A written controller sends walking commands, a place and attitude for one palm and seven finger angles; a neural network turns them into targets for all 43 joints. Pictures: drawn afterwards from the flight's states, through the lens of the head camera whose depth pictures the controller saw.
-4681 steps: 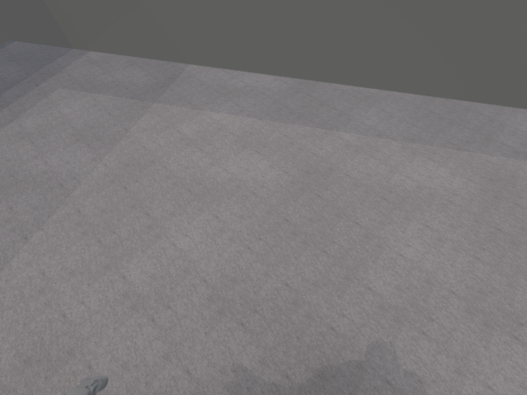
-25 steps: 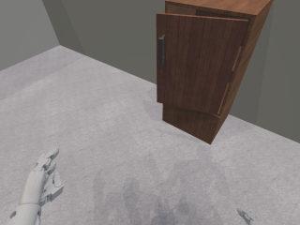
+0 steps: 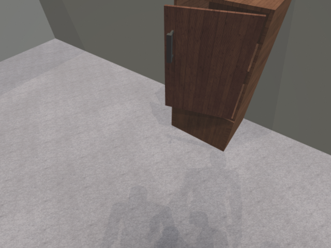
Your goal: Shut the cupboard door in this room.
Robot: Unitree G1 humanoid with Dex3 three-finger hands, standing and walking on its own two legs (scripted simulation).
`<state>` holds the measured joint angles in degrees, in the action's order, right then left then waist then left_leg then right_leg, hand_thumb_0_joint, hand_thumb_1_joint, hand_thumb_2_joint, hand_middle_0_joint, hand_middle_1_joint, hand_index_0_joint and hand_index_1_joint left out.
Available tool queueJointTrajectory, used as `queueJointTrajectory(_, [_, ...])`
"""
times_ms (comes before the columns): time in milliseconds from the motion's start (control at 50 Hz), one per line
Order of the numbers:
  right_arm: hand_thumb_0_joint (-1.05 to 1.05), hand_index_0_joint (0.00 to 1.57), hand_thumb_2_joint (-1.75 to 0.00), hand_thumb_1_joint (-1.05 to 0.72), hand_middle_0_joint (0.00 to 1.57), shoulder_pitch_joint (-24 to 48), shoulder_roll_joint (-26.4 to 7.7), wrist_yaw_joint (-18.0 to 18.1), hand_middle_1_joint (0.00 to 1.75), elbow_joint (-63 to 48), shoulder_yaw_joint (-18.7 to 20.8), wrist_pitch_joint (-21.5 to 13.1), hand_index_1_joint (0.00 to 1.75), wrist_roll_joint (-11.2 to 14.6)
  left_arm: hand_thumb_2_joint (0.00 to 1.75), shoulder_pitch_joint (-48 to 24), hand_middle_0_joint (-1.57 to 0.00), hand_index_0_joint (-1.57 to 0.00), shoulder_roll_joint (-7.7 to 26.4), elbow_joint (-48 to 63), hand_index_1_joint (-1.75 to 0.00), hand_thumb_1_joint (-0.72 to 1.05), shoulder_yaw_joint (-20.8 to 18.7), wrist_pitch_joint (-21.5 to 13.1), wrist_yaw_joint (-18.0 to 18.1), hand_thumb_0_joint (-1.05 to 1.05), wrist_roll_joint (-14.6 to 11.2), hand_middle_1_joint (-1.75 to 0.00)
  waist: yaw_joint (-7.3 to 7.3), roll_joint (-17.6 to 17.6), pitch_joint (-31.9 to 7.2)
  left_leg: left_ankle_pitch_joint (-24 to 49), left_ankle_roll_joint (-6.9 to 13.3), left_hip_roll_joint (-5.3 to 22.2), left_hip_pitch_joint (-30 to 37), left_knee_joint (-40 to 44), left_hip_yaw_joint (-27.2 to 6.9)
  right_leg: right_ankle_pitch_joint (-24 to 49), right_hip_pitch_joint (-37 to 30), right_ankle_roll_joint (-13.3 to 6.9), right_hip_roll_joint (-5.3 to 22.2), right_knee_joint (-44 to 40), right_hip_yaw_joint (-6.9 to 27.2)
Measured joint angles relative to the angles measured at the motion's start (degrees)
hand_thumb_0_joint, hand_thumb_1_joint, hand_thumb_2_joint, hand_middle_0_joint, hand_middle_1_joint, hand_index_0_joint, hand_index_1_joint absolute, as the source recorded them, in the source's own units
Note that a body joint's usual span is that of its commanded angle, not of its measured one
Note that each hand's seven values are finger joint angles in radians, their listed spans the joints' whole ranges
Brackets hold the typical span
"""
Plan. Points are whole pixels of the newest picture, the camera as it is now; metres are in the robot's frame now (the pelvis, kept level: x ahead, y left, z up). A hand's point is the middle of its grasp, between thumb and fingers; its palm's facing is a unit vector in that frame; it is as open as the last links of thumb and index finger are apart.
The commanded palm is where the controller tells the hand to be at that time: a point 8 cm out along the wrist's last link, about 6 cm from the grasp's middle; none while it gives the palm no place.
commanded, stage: let the arm hang, fingers relaxed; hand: left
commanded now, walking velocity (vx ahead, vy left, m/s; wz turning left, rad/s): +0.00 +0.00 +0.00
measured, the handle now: (170, 46) +0.98 +0.02 +0.01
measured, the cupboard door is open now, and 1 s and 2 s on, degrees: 17 17 17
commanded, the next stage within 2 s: look to check the result in 0.50 s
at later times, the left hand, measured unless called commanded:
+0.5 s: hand out of the picture -0.01 +0.15 -0.18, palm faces +0.02 -0.99 -0.13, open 7.4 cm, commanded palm none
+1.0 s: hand out of the picture +0.01 +0.20 -0.17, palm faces -0.02 -0.98 -0.22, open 7.4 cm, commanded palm none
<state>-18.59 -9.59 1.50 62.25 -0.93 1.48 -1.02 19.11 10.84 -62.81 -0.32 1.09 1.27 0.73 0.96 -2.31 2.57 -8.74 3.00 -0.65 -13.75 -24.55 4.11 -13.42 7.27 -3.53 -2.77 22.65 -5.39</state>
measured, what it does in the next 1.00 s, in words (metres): stands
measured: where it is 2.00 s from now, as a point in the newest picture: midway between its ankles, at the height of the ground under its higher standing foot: outside the picture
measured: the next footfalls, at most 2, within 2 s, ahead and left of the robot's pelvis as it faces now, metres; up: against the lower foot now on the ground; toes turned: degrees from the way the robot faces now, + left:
left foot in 1.68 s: +0.18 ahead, +0.14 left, +0.00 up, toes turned +10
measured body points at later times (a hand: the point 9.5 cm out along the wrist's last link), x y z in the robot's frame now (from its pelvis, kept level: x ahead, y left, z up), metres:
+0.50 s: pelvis +0.01 +0.00 +0.00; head +0.01 +0.01 +0.45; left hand -0.01 +0.20 -0.16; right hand -0.01 -0.21 -0.16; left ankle +0.05 +0.08 -0.74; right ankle -0.01 -0.08 -0.74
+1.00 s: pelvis +0.02 +0.02 +0.00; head +0.03 +0.01 +0.45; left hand +0.01 +0.25 -0.15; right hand +0.01 -0.22 -0.16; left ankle +0.05 +0.08 -0.74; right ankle -0.01 -0.08 -0.74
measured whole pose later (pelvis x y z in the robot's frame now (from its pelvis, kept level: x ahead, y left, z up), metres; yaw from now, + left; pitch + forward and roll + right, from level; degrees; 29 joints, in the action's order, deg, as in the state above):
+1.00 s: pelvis +0.02 +0.02 +0.00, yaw -2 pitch -2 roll +0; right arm -15.5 -10.8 2.3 65.8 -0.2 -0.1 -0.7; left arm 17.1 9.8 -66.4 -0.4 -0.2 1.6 1.0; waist 0.7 -0.8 2.2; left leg -9.0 4.3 -2.0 -9.6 -20.4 6.4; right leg -13.7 4.6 -1.9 -1.5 20.3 -2.9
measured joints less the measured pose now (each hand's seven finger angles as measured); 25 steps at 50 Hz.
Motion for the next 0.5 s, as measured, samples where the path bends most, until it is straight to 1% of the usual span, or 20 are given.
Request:
queueJointTrajectory(120, [0.01, 0.2, -0.9, -0.91, 0.2, 0.68, 1.25, 0.23, 0.3, 1.75, -0.07, -0.45, 0.29, 0.1, 0.9, 0.17, -0.2, -0.2, -1.21, -2.26, -0.3, 0.91, 0.1, -0.41, 0.45, 0.01, -0.02, -0.3, -0.07, -0.09, -0.92, 0.16, 0.09, -0.14, 1.3, 1.19, 0.59, 0.05, -0.84, 0.16, 0.13, -0.57, 0.64])
queueJointTrajectory(340, [0.01, 0.2, -0.9, -0.91, 0.2, 0.87, 2.04, 0.79, 0.3, 3.24, 0.06, -1.13, 0.29, 0.17, 0.9, -0.43, -0.2, -0.2, -4.74, -3.1, -0.3, 0.91, 0.73, -1.18, 0.49, 0.0, 0.04, -0.3, -0.33, 1.96, -1.84, 0.08, 0.22, -0.44, 2.43, 2.34, 1.07, -0.15, -1.57, 0.41, 0.4, -1.13, 1.19])
queueJointTrajectory(500, [0.01, 0.19, -0.9, -0.91, 0.2, 0.54, 2.02, 1.11, 0.3, 3.57, 0.23, -1.37, 0.29, 0.21, 0.9, -0.23, -0.2, -0.2, -5.4, -3.56, -0.3, 0.91, 0.65, -1.38, 0.52, 0.0, 0.07, -0.3, -0.32, 2.42, -1.64, -0.07, 0.4, -0.6, 2.94, 2.78, 1.23, -0.12, -2.13, 0.62, 0.52, -1.73, 1.39])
